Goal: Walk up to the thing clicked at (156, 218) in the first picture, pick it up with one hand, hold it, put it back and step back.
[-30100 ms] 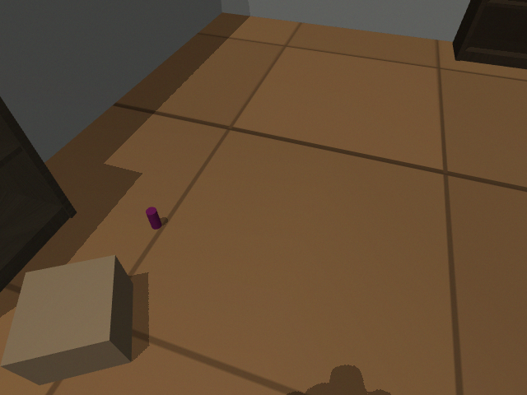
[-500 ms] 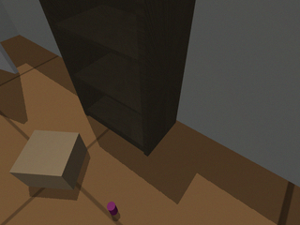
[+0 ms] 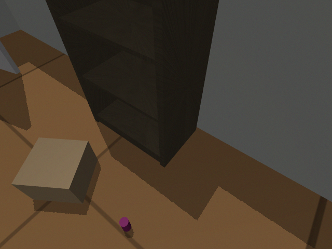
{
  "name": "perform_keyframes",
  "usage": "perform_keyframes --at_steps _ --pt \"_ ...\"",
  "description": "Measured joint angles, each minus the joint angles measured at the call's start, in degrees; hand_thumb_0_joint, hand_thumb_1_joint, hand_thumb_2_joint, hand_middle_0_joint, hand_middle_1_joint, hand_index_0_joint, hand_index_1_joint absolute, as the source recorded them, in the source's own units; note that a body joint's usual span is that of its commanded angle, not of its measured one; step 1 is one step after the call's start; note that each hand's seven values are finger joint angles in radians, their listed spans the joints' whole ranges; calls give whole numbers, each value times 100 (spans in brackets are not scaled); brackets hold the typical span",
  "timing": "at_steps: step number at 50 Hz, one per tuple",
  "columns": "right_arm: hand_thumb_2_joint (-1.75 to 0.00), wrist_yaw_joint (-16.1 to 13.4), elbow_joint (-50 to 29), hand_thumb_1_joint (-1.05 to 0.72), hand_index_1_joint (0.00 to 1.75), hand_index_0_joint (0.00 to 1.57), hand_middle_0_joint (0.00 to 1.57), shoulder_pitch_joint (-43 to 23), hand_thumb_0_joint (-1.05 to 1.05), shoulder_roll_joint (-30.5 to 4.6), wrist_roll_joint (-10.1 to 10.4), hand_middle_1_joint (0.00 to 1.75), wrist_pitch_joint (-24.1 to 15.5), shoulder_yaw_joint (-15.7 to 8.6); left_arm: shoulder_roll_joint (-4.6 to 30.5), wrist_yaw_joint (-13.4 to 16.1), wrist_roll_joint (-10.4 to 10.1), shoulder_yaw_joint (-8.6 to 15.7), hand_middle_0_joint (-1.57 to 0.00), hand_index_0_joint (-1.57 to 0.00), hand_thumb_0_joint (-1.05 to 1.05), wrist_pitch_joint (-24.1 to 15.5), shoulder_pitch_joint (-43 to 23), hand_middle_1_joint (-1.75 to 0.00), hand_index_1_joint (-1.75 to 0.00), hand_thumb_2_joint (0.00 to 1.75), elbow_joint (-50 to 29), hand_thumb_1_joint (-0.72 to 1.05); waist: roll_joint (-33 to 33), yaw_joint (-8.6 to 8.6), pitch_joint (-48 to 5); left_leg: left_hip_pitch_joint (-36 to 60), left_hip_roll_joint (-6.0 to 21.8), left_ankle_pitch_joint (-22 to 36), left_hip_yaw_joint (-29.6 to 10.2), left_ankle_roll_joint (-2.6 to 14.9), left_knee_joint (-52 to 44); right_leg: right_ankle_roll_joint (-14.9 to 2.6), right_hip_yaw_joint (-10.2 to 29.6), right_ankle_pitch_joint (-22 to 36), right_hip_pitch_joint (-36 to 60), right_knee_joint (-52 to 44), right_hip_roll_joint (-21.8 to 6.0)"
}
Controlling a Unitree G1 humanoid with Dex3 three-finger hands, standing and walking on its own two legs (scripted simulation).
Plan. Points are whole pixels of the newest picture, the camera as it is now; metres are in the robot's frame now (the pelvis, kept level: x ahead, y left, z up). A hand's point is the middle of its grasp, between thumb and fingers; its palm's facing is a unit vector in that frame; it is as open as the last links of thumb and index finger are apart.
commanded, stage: rise first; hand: left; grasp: from above
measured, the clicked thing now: (125, 224) +0.36 +0.23 -0.73
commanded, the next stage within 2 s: none
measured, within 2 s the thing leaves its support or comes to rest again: neither
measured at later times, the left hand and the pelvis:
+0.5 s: hand out of the picture +0.12 +0.26 -0.23, palm faces -0.16 -0.88 -0.46, open 13.7 cm; pelvis -0.02 +0.01 -0.08, yaw -1 degrees
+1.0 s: hand out of the picture +0.20 +0.29 -0.41, palm faces -0.42 -0.50 -0.75, open 13.7 cm; pelvis -0.07 +0.01 -0.26, yaw -1 degrees
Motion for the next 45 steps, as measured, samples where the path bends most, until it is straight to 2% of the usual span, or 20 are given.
perform_keyframes --at_steps 2,4,8,15,19,23,29,33,40,45 --pt "-91 -52 -388 -93 30 20 20 96 1 97 52 30 -59 -28 -49 -32 96 183 -19 -18 1 -29 -372 -40 -40 93 112 79 -5 -13 23 -350 -3 -69 -35 8 273 -7 -21 -85 -338 276 -11" --pt "-91 -51 -677 -93 30 20 20 145 1 240 12 30 -85 -71 -21 -128 316 370 -18 -17 1 -16 -726 -49 -49 94 221 71 -50 -29 -3 -741 8 -160 -41 2 583 -16 -12 -186 -738 604 -10" --pt "-91 7 -1146 -93 30 20 20 312 1 485 -58 30 -95 -150 28 -217 731 638 -14 -15 1 53 -881 -70 -68 94 -17 49 -119 -87 -167 -1379 40 -403 4 1 1180 -21 62 -412 -1408 1212 1" --pt "-90 109 -1693 -92 30 21 21 578 1 592 -71 30 -88 -199 -80 -85 1136 699 -9 -11 1 450 -534 -96 -94 95 -666 0 -55 -162 -452 -2211 59 -828 15 40 2101 19 117 -781 -2214 2052 -9" --pt "-90 132 -1920 -91 30 21 21 589 1 571 -108 30 -204 -249 -127 -29 1300 754 -9 -10 1 501 -264 -102 -101 96 -1107 -24 -36 -150 -590 -2886 77 -1157 -13 59 2866 44 129 -1091 -2866 2779 -12" --pt "-90 107 -2099 -91 30 20 21 496 1 558 -136 30 -304 -287 -150 5 1484 752 -9 -10 0 504 52 -105 -104 97 -1700 -39 -37 -117 -685 -3533 93 -1444 -56 71 3574 59 126 -1370 -3488 3458 -12" --pt "-90 66 -2321 -90 30 20 20 271 1 584 -155 30 -456 -281 -168 37 1752 703 -9 -9 0 668 492 -106 -106 98 -2559 -50 -28 -93 -814 -4339 111 -1736 -137 81 4369 63 94 -1660 -4247 4208 -7" --pt "-90 60 -2424 -91 30 20 20 125 1 576 -176 30 -621 -237 -78 65 2031 640 -9 -9 0 667 447 -107 -107 97 -2654 -53 -20 -83 -968 -4976 99 -1906 -212 86 4910 64 53 -1847 -4844 4733 -25" --pt "-90 165 -2414 -88 30 21 21 -230 1 463 -198 30 -897 -232 238 270 2895 557 -10 -10 0 156 -220 -107 -106 94 -2309 -49 -57 -95 -1280 -6564 73 -2298 -270 85 6269 77 94 -2293 -6425 6144 -65" --pt "-89 273 -2263 -87 30 21 21 -470 1 374 -202 30 -897 -299 413 544 3557 520 -10 -11 0 -207 -908 -106 -105 94 -2050 -47 -45 -99 -1388 -7764 73 -2525 -323 77 7306 76 127 -2554 -7616 7206 -64"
